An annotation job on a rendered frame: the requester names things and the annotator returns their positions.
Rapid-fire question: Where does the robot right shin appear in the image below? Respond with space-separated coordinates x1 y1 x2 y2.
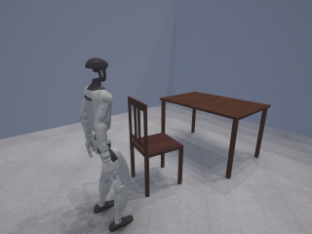
114 184 130 224

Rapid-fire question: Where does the robot right foot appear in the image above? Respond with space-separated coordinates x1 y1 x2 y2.
109 215 134 232

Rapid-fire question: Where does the table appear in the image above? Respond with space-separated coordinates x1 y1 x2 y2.
159 92 271 179

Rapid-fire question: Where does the right robot upper arm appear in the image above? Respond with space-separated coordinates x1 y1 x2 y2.
94 90 113 132

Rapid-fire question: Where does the left robot forearm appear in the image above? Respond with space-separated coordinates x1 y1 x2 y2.
80 117 94 141

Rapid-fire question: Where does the left robot hand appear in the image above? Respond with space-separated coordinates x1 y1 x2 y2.
85 140 98 158

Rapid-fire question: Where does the right robot forearm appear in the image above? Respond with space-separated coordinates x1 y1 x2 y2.
96 123 111 162

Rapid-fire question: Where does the chair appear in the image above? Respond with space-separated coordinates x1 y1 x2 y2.
128 97 184 198

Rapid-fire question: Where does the left robot upper arm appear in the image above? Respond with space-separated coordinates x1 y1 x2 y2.
79 86 89 120

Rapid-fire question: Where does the right robot hand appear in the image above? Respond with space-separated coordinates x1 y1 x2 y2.
101 159 117 183

